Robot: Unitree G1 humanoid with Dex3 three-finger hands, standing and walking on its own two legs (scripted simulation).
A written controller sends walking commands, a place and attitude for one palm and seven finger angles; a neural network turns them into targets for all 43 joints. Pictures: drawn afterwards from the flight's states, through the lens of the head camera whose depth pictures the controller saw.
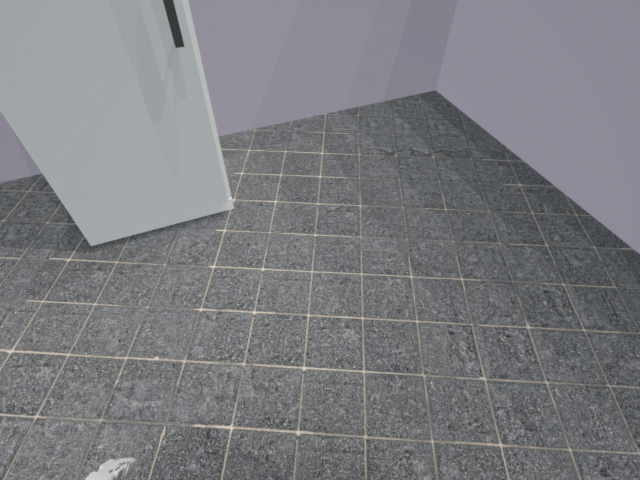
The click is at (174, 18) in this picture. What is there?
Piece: fridge door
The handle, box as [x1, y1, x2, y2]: [163, 0, 183, 47]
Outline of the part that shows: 163,0 175,46 183,46 172,0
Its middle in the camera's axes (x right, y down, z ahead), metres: -0.43 -0.71 +1.01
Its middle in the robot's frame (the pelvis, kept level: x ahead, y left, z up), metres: +1.23 +0.50 +0.19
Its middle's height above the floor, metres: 0.96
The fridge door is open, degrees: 0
